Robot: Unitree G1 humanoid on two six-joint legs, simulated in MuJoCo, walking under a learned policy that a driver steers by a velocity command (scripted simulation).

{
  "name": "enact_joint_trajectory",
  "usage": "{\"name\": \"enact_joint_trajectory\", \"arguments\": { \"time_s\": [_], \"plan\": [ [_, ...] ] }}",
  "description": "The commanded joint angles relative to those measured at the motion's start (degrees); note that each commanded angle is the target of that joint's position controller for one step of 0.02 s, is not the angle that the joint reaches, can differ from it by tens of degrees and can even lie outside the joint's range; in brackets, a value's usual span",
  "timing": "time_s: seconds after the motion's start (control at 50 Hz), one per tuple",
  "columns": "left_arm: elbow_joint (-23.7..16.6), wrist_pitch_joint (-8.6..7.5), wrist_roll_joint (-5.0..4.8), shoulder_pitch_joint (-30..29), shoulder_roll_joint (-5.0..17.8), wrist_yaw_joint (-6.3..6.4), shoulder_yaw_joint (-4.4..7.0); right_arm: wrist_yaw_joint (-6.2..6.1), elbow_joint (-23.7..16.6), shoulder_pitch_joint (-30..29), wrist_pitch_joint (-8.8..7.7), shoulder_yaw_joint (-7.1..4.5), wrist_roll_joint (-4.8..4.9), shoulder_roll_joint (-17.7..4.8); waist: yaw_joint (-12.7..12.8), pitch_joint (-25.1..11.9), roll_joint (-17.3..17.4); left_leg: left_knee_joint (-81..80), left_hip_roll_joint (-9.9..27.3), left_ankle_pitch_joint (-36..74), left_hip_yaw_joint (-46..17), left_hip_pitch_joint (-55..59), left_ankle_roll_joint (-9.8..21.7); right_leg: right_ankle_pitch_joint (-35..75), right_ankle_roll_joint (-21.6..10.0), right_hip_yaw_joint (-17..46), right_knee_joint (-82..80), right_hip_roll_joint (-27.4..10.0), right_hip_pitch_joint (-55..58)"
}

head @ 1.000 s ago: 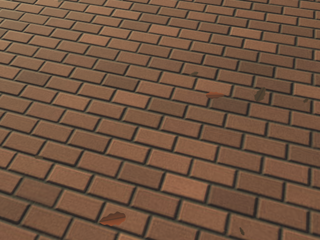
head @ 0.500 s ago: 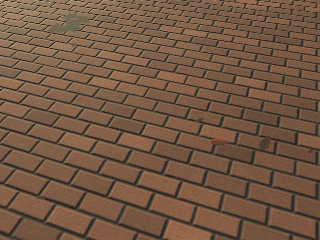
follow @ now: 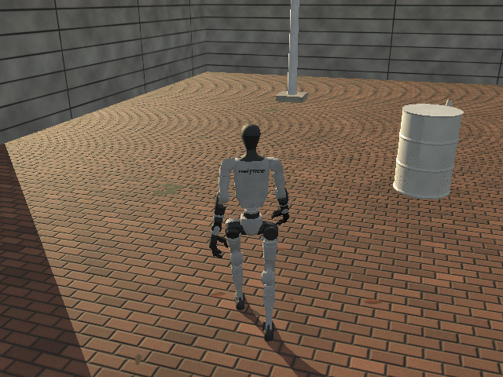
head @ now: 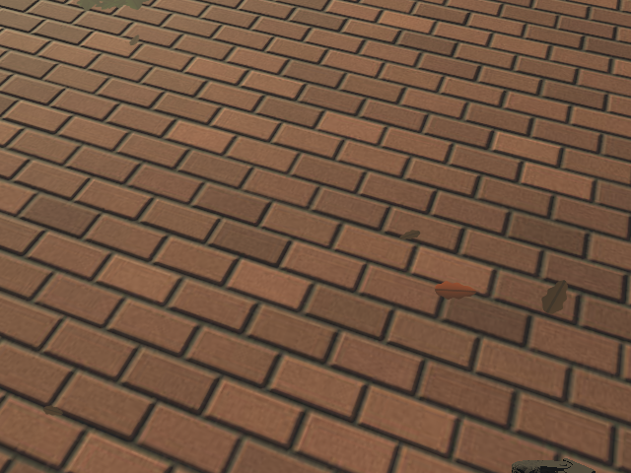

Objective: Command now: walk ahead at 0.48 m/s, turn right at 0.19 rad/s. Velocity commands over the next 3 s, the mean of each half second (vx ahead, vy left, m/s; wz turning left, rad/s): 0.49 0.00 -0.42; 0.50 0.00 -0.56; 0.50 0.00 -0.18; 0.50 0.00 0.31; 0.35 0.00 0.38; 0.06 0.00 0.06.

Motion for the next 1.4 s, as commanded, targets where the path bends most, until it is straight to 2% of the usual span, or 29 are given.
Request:
{"name": "enact_joint_trajectory", "arguments": {
  "time_s": [0.02,0.04,0.06,0.08,0.14,0.24,0.42,0.48,0.52,0.54,0.56,0.58,0.6,0.62,0.66,0.7,0.74,0.84,0.98,1.04,1.08,1.1,1.12,1.14,1.16,1.18,1.22,1.28,1.4],
  "plan": [
    [-4.42,0.01,-2.29,6.23,0.50,-0.32,-0.08,-1.40,4.26,27.94,-0.85,-5.00,-2.40,-16.73,-8.79,-19.84,12.77,-9.60,26.16,-17.05,-38.87,47.20,10.08,-0.83,-2.49,-1.54,47.98,0.92,-37.10],
    [-3.59,0.49,-0.88,3.49,7.30,-0.05,1.75,-0.90,3.53,24.28,-0.06,-4.80,0.06,-14.15,-9.10,-17.92,5.56,-15.99,25.20,-25.14,-45.28,40.48,10.13,-0.60,-3.63,4.89,53.53,-0.10,-40.45],
    [-5.17,0.63,-0.55,-1.87,7.89,-0.26,2.26,-0.87,2.53,17.33,-0.10,-3.68,0.59,-10.22,-6.30,-8.21,3.18,-17.64,23.02,-26.92,-35.07,31.33,7.93,5.47,-3.99,4.95,52.77,-3.35,-41.98],
    [-5.70,0.52,-0.37,-4.52,6.58,-0.58,2.06,-0.66,2.11,13.90,-0.67,-2.88,0.71,-6.97,-5.28,-3.56,1.71,-20.10,20.35,-20.29,-27.64,23.65,6.19,9.28,-3.98,4.60,49.80,-5.30,-40.30],
    [-5.47,2.48,0.94,-4.25,4.23,-1.64,2.34,-1.39,3.83,14.94,-2.18,-1.94,0.79,-3.93,-2.00,-1.43,3.40,-21.81,15.66,-6.16,-13.88,15.81,2.63,11.88,-3.11,4.27,45.72,-7.33,-34.91],
    [-8.92,4.30,0.79,-12.84,3.71,-2.67,2.58,-1.78,5.43,20.62,-3.33,-2.24,0.91,-5.35,-2.20,0.75,2.80,-23.69,14.45,1.05,-4.47,18.43,1.58,19.97,-1.94,2.56,41.62,-8.48,-44.27],
    [-15.76,3.78,0.85,-29.89,2.94,-3.81,1.19,-2.98,8.22,29.07,-2.59,-1.96,0.71,-6.30,-6.04,3.49,2.64,-20.23,14.53,21.78,6.41,29.20,-0.24,26.74,-2.73,-6.11,17.74,-5.17,-44.90],
    [-16.25,3.78,1.04,-28.90,4.05,-3.71,1.61,-3.62,8.53,29.22,-1.67,-2.31,0.50,-7.84,-4.50,1.60,4.41,-12.92,15.62,41.92,9.28,33.92,-0.68,19.99,-5.64,-9.06,14.92,-1.39,-39.62],
    [-14.78,3.82,1.12,-22.76,5.66,-3.28,2.48,-3.91,8.08,27.93,-0.83,-2.92,0.28,-9.71,-1.41,-2.04,6.26,-2.25,16.33,54.11,10.31,35.15,-0.27,13.45,-8.43,-10.22,14.33,2.22,-32.38],
    [-13.39,3.54,1.16,-17.64,7.03,-2.98,3.24,-3.65,7.55,27.45,-0.33,-3.21,0.24,-10.53,0.53,-5.04,6.38,6.57,16.66,52.80,10.12,33.84,0.18,11.24,-9.96,-9.65,12.22,3.76,-26.39],
    [-11.05,3.03,1.63,-9.78,9.07,-2.41,4.42,-3.11,6.68,26.18,-0.04,-3.39,0.52,-10.91,4.53,-8.82,3.92,19.92,15.88,43.24,10.70,27.62,-0.93,12.93,-11.91,-7.07,6.09,4.01,-15.01],
    [-10.16,2.84,2.12,-5.15,14.36,-1.62,6.07,-2.69,4.71,25.93,-0.23,-2.83,0.52,-7.94,5.59,-13.45,-3.00,37.55,12.69,11.01,9.96,13.02,-2.49,7.92,-15.42,9.48,4.54,-8.64,-1.72],
    [-11.77,3.57,1.24,-7.62,19.28,-1.63,7.09,-1.41,-0.48,24.23,-0.87,-2.54,1.41,-4.83,1.77,-15.82,-13.46,56.49,-1.82,-27.20,2.26,-11.70,-5.76,8.17,-25.37,43.68,-4.43,-21.70,10.40],
    [-11.44,4.19,0.09,-7.62,17.58,-1.29,6.65,-1.09,-1.96,16.69,-1.73,-2.96,0.78,-8.41,3.24,-10.65,-2.15,55.29,2.31,-21.29,-7.24,-18.54,-5.05,10.22,-23.30,38.56,-7.63,-20.70,7.05],
    [-11.49,3.59,-0.14,-13.12,12.31,-0.76,5.27,-1.06,-1.73,17.07,-2.85,-2.75,1.54,-7.76,-2.10,-1.89,3.50,44.94,6.52,-12.94,-7.42,-14.45,-4.94,23.78,-18.03,25.66,-9.04,-16.56,-6.28],
    [-12.11,2.33,-0.74,-15.64,10.25,-0.24,4.36,-1.01,-1.29,19.17,-0.78,-2.60,-0.59,-6.79,-5.26,-2.24,2.66,39.03,7.91,-12.14,-7.70,-7.50,-6.71,33.32,-15.44,17.76,-9.30,-11.36,-12.70],
    [-11.67,1.10,-1.23,-13.67,11.25,-0.37,4.34,-0.52,-2.23,18.47,1.01,-2.52,-1.17,-6.10,-5.87,-2.76,1.13,35.64,7.62,-11.76,-6.57,-6.61,-8.23,39.48,-15.15,15.28,-9.20,-9.17,-14.65],
    [-11.27,1.04,-0.94,-7.03,12.88,-0.68,4.58,-0.07,-7.28,6.41,1.97,-2.07,-0.73,-6.44,-1.98,-0.81,-2.62,22.72,6.74,-1.74,-5.00,-12.46,-9.69,40.29,-12.25,15.24,-9.67,-6.72,-13.39],
    [-11.12,1.31,-0.14,-1.32,13.32,0.12,4.32,0.68,-12.03,-4.49,0.82,-0.80,-0.01,-6.72,2.20,-0.45,-4.72,6.53,3.12,4.47,-4.53,-11.82,-7.08,43.96,-10.53,17.79,-6.39,-8.47,-4.14],
    [-11.54,0.64,0.08,-4.29,14.64,0.59,4.30,0.31,-10.42,2.81,0.06,-1.47,0.05,-8.82,-2.07,-1.88,-5.55,0.89,0.74,0.70,-4.45,1.67,-3.68,54.51,-7.54,17.28,-2.15,-9.76,-5.03],
    [-11.53,0.17,0.28,-5.91,15.46,0.09,4.37,-0.90,-5.94,17.93,-0.91,-2.80,0.04,-11.59,-9.31,-9.35,-3.08,-3.30,0.00,-0.35,-4.28,19.82,-1.09,58.80,-5.63,13.63,15.60,-5.85,-8.03],
    [-13.07,-0.10,0.13,-4.37,11.48,-0.25,3.28,-1.81,-5.18,26.76,-1.30,-3.64,-1.22,-15.55,-11.58,-17.09,2.83,-3.21,12.47,-8.09,-17.82,32.82,1.47,40.41,-4.76,11.03,32.04,-2.43,-16.74],
    [-12.80,0.17,-2.07,5.43,7.42,-0.54,2.77,-1.35,-4.04,27.00,-0.76,-5.08,-1.80,-20.72,-6.25,-21.92,18.66,-11.40,25.56,-10.25,-46.95,43.09,9.79,-2.50,-2.38,6.56,49.15,8.04,-33.93],
    [-11.63,0.62,0.17,2.21,11.87,-0.16,3.09,-0.66,-4.88,22.24,-0.07,-4.15,-0.04,-15.15,-5.38,-15.36,7.69,-14.51,23.26,-18.79,-49.36,36.80,8.85,-0.42,-3.31,9.77,53.14,3.83,-39.39],
    [-12.60,0.71,0.34,-3.39,11.95,-0.56,3.19,-0.49,-5.77,16.88,-0.09,-3.15,0.50,-10.94,-4.58,-7.26,2.46,-15.27,20.97,-18.50,-38.88,28.41,7.75,5.21,-3.12,9.24,51.64,1.42,-39.98],
    [-13.48,0.66,0.41,-6.78,11.11,-0.89,2.84,-0.33,-5.42,15.08,-0.34,-2.55,0.16,-8.76,-4.31,-4.24,0.02,-16.29,17.99,-11.90,-31.77,23.49,6.45,8.07,-2.98,8.61,48.85,-0.34,-39.23],
    [-13.94,1.58,1.18,-7.49,10.04,-1.66,2.56,-0.58,-3.51,16.08,-1.02,-1.97,0.40,-7.65,-2.72,-3.12,3.83,-17.89,13.88,-2.03,-22.70,19.00,4.59,9.25,-2.22,7.54,44.64,-2.33,-36.40],
    [-14.14,2.56,1.56,-8.45,8.77,-2.29,2.11,-0.22,-1.12,19.80,-2.36,-2.05,1.18,-8.24,-2.10,-3.37,4.75,-19.60,12.91,5.79,-17.99,18.92,5.48,10.40,-1.05,5.51,41.63,-3.10,-37.53],
    [-18.80,2.43,1.32,-23.37,6.77,-3.08,0.46,-0.17,1.66,24.79,-2.07,-2.08,1.47,-8.63,-4.86,0.33,3.95,-23.40,10.16,8.41,-11.10,20.34,5.05,21.72,1.64,0.12,24.95,-6.46,-43.36]
  ]
}}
